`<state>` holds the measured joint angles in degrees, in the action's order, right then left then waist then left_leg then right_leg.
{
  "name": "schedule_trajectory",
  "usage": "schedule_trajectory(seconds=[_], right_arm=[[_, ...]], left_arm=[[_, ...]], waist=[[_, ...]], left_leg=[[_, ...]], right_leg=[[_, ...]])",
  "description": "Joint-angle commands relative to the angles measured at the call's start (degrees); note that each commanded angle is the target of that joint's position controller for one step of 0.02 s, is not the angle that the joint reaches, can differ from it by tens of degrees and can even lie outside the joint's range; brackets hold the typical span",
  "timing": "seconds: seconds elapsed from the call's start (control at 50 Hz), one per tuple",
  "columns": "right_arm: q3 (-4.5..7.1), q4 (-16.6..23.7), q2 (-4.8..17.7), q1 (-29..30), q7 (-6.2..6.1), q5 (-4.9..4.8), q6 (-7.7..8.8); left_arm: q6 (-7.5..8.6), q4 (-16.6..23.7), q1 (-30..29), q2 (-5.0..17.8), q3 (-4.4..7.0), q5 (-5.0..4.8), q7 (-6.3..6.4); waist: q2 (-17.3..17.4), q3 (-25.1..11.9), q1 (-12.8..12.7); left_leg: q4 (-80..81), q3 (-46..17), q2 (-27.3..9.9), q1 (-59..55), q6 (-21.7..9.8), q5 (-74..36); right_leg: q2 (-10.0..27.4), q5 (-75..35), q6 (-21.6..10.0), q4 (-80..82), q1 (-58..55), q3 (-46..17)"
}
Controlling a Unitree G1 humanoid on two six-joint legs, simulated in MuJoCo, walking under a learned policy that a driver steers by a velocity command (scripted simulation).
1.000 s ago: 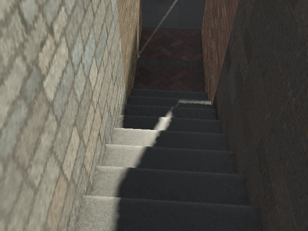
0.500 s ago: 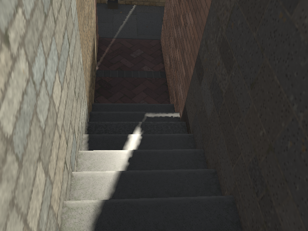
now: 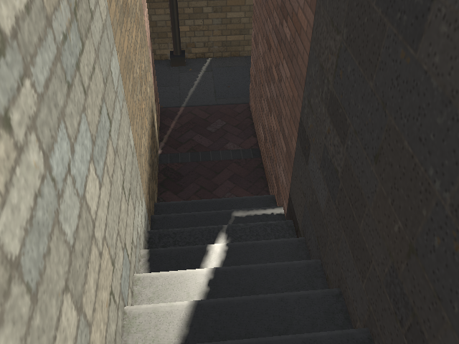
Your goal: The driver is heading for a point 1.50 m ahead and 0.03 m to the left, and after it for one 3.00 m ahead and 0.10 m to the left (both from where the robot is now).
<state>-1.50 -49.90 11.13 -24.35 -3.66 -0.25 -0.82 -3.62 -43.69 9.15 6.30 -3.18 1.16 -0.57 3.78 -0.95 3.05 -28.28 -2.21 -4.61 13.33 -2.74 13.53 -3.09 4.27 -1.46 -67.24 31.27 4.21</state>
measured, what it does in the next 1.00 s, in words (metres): goes down: right foot, then left foot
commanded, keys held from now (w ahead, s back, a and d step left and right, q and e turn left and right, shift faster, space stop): no key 0.40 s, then w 0.60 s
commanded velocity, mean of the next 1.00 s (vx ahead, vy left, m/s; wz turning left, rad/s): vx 0.19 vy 0.00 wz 0.00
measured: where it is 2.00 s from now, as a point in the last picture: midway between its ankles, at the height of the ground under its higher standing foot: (239, 338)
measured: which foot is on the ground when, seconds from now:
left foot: down 0.00-0.12, up 0.14-0.36, down 0.38-1.00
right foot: up 0.00-0.10, down 0.12-0.74, up 0.76-1.00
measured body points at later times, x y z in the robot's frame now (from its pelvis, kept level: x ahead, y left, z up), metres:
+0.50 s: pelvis +0.08 -0.04 -0.01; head +0.07 -0.04 +0.44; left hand +0.10 +0.19 -0.16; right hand +0.11 -0.28 -0.15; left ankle +0.07 +0.07 -0.75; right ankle +0.08 -0.12 -0.75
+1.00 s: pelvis +0.26 -0.03 -0.06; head +0.28 -0.03 +0.39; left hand +0.43 +0.22 -0.17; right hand +0.13 -0.29 -0.19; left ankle +0.07 +0.07 -0.75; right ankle +0.39 -0.15 -0.76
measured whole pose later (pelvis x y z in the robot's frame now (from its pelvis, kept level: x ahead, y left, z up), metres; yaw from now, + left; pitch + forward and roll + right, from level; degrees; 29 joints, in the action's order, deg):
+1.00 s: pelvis +0.26 -0.03 -0.06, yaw -1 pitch +1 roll -1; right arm 2.4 -58.6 13.9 -31.9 -2.3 -1.2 3.4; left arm 3.1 -47.7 6.7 15.4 3.5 2.1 -1.8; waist 0.1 1.8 4.0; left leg -41.8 -3.8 4.5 2.6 -4.4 39.7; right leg -0.9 -21.2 -3.0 -36.9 32.2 -1.2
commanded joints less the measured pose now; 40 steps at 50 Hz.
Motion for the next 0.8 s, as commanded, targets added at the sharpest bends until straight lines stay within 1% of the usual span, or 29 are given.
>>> schedule_trajectory(seconds=[0.02,0.04,0.06,0.08,0.1,0.12,0.14,0.16,0.18,0.2,0.24,0.28,0.3,0.32,0.36,0.38,0.4,0.42,0.46,0.52,0.56,0.6,0.64,0.66,0.68,0.72,0.76,0.78,0.8], right_arm=[[2.76,2.30,8.25,1.37,0.94,-0.16,-0.38],[3.61,2.66,9.42,1.97,1.21,-0.74,-0.14],[3.92,4.28,10.74,7.93,0.91,-0.32,-0.88],[4.54,3.84,9.49,7.62,1.19,0.60,-1.85],[4.38,2.68,7.84,6.28,1.42,0.37,-2.70],[4.32,3.91,5.94,7.54,2.37,0.00,-3.46],[5.05,5.89,6.72,7.58,2.45,-0.14,-4.28],[5.48,4.74,6.83,5.95,2.02,0.09,-4.16],[5.41,1.99,6.74,2.77,2.28,-0.27,-4.07],[5.29,0.00,6.55,0.96,2.73,-0.10,-4.20],[5.15,-2.49,5.72,0.08,4.28,0.56,-4.01],[4.47,-1.02,4.86,4.28,4.65,0.67,-4.05],[4.20,0.34,5.50,8.04,4.16,-0.27,-4.07],[3.59,-0.03,5.00,8.16,3.41,-0.53,-3.92],[2.73,-1.70,4.33,4.18,2.78,-0.79,-2.82],[3.12,-1.76,6.39,3.63,2.68,0.09,-1.75],[3.04,-1.67,7.09,4.25,2.69,-0.11,-1.08],[3.23,-2.04,7.81,4.93,3.30,0.16,-0.64],[2.93,-2.12,6.72,5.30,3.57,0.35,0.09],[2.96,-1.04,6.23,5.35,3.50,1.13,0.12],[3.17,-0.02,5.86,6.63,3.70,1.47,0.55],[3.28,0.92,5.51,7.01,3.63,1.87,1.44],[3.50,1.05,5.14,6.13,3.48,2.32,2.33],[3.60,0.56,5.32,3.63,3.20,2.33,3.00],[4.01,-0.24,6.26,2.30,2.97,2.17,3.47],[5.29,-2.73,9.66,-1.16,2.05,1.70,4.31],[6.78,-5.04,13.83,-8.89,1.47,0.41,4.81],[7.07,-5.98,14.72,-12.35,1.68,-0.07,4.76],[6.88,-6.24,14.24,-13.61,2.01,-0.06,4.86]], left_arm=[[2.40,2.26,0.52,1.28,0.00,0.39,-0.46],[1.91,1.30,4.17,2.56,0.67,1.43,0.00],[1.74,0.51,9.45,4.62,1.74,0.73,0.18],[2.32,-0.70,15.76,6.69,2.99,0.55,-0.03],[2.88,-2.50,19.15,5.88,2.39,0.37,-0.42],[3.97,-3.37,24.58,6.15,1.78,0.46,-0.70],[4.24,-1.30,21.07,12.74,3.00,0.15,0.42],[5.07,-1.27,17.15,14.20,3.43,0.25,1.33],[5.46,-1.69,12.30,11.14,2.77,0.32,1.36],[5.54,-0.95,8.56,9.49,2.49,0.59,1.16],[6.09,-0.07,5.82,9.64,2.77,1.01,0.85],[6.11,-1.13,6.73,9.35,2.72,0.51,0.85],[5.44,-1.68,9.69,8.91,2.69,0.24,0.89],[4.98,-3.43,13.05,9.00,2.48,-0.54,1.34],[4.79,-5.21,15.15,10.55,2.59,-0.99,1.63],[5.05,-5.73,16.47,10.90,2.53,-0.96,1.36],[5.48,-6.87,18.48,10.48,2.58,-1.74,1.31],[5.03,-7.23,17.74,11.40,2.93,-1.33,1.32],[4.29,-6.97,15.12,12.41,3.60,-0.30,1.53],[4.08,-6.00,14.60,12.35,4.46,0.17,0.89],[4.33,-6.40,15.32,12.39,4.87,0.01,0.78],[4.67,-6.94,16.99,13.27,5.59,-0.02,1.09],[5.32,-7.86,18.66,15.74,6.56,-0.52,1.48],[5.94,-7.84,17.01,15.84,6.72,-0.67,1.60],[6.25,-7.38,14.88,15.47,6.86,-0.10,1.82],[6.74,-5.70,9.51,15.29,7.29,0.60,2.15],[6.95,-4.03,5.64,13.82,7.12,1.13,1.76],[7.10,-3.19,2.97,14.07,7.38,1.90,1.76],[7.15,-2.33,-0.23,14.47,7.53,2.38,1.66]], waist=[[1.10,6.92,-1.66],[3.54,4.35,-3.54],[6.34,4.79,-7.30],[5.74,5.30,-9.43],[-0.86,6.33,-9.60],[-8.81,8.00,-10.38],[-19.27,12.04,-8.30],[-23.29,12.87,-6.35],[-21.11,10.66,-2.35],[-17.04,7.87,-0.56],[-14.43,1.50,-0.52],[-11.82,2.99,-1.20],[-9.67,5.52,-2.69],[-9.89,5.03,-4.13],[-9.30,3.32,-2.82],[-6.04,3.21,-2.94],[-4.61,3.07,-4.01],[-1.14,3.64,-4.34],[-1.43,3.66,-4.25],[-1.45,6.40,-4.87],[-1.58,9.48,-5.80],[-3.39,9.22,-6.80],[-7.40,8.40,-6.41],[-8.58,7.72,-4.74],[-7.98,6.12,-3.80],[-5.96,4.86,-2.63],[4.26,4.37,0.49],[7.60,7.53,2.85],[3.72,10.45,3.41]], left_leg=[[12.42,-1.90,-5.56,4.59,-6.38,15.14],[12.98,-1.58,-6.53,10.63,-6.93,19.06],[12.06,-2.07,-6.10,15.98,-7.29,23.87],[6.05,0.46,-3.58,18.37,-6.32,26.06],[-3.36,3.43,-0.59,21.21,-4.71,21.35],[-15.97,3.46,1.14,30.86,-2.13,25.62],[-16.85,-7.58,9.68,35.40,-0.42,26.98],[-16.32,-12.55,8.52,29.32,1.08,20.82],[-18.19,-11.16,7.14,22.83,1.58,14.85],[-19.18,-7.46,6.78,15.23,2.17,10.49],[-24.83,0.20,8.37,-1.46,2.73,3.29],[-22.32,0.83,7.14,-1.81,2.40,3.84],[-10.49,-1.43,5.40,3.85,1.78,9.29],[-5.77,-2.03,5.23,2.17,2.63,9.62],[3.35,-2.17,4.30,-6.01,2.59,-0.05],[4.77,-4.45,2.17,-10.46,2.75,-3.80],[5.10,-8.53,-1.22,-10.10,1.66,-6.50],[5.75,-7.76,-0.70,-4.65,0.57,-2.89],[6.42,-6.26,1.07,-0.92,-0.34,4.29],[4.91,-5.60,3.23,4.41,-3.17,19.24],[3.78,-5.74,3.66,8.26,-3.66,18.87],[-0.95,-4.64,5.03,12.32,-3.63,13.63],[-6.60,-1.58,6.60,14.75,-2.55,8.48],[-5.76,-1.20,5.98,12.32,-1.98,6.81],[-5.10,-1.30,6.15,9.71,-1.54,5.93],[-3.24,-4.29,5.57,4.25,-2.41,3.91],[1.76,-18.40,-2.15,-12.63,-8.06,-9.56],[3.75,-26.04,-8.69,-20.79,-11.96,-18.85],[3.95,-27.54,-12.74,-24.02,-14.43,-25.62]], right_leg=[[-0.05,18.34,-2.08,27.16,-5.82,-2.85],[-1.89,17.87,-2.05,26.94,-17.16,0.12],[-1.03,16.49,-2.56,31.02,-24.39,-2.15],[0.48,16.65,-2.89,36.55,-29.80,-4.92],[1.54,16.28,-1.25,40.72,-31.49,-8.36],[12.00,15.71,-0.81,43.74,-31.59,-24.79],[17.10,26.82,-2.02,55.85,-23.29,-46.00],[17.19,32.27,-3.72,60.12,-16.91,-49.80],[15.40,31.62,-4.03,57.64,-14.29,-42.02],[12.81,29.41,-3.55,55.78,-10.13,-34.20],[8.73,25.78,-4.48,55.24,-0.36,-23.56],[8.04,20.50,-6.34,53.60,-0.02,-20.37],[9.41,17.78,-6.74,52.85,-6.83,-22.47],[10.31,15.68,-6.98,52.35,-9.97,-23.94],[10.88,10.37,-6.62,51.60,-10.51,-24.06],[10.17,7.19,-5.17,51.53,-9.18,-23.35],[7.79,8.06,-3.92,51.52,-10.45,-20.89],[5.89,10.44,-3.40,50.93,-15.48,-17.35],[3.92,14.88,-4.48,47.86,-19.67,-14.83],[2.56,30.23,-7.82,44.13,-18.50,-14.45],[3.77,33.29,-9.70,44.20,-18.64,-16.55],[6.44,32.16,-11.87,44.51,-23.17,-21.54],[11.26,22.40,-14.13,45.52,-27.18,-28.84],[12.05,11.09,-14.19,43.59,-27.15,-28.24],[10.89,0.84,-13.10,40.46,-28.39,-25.75],[6.22,-5.10,-10.28,32.57,-25.66,-19.38],[-2.26,5.46,-5.37,16.07,-6.61,-8.65],[-3.45,26.38,-4.15,8.64,9.39,-5.54],[-1.29,33.73,-3.39,4.04,19.27,-5.61]])
Keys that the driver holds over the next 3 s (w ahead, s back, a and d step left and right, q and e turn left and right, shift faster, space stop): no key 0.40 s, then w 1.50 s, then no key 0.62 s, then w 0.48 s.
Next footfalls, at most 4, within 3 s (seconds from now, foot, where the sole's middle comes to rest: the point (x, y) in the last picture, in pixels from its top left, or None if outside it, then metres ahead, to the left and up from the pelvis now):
0.12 right None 0.11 -0.12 -0.78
0.38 left None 0.11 0.06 -0.78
1.10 right None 0.39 -0.12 -0.95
1.54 left None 0.68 0.06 -1.12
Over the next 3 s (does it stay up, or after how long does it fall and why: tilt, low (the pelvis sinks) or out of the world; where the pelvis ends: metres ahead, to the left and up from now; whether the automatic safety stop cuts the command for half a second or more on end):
stays up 1.00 -0.03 -0.53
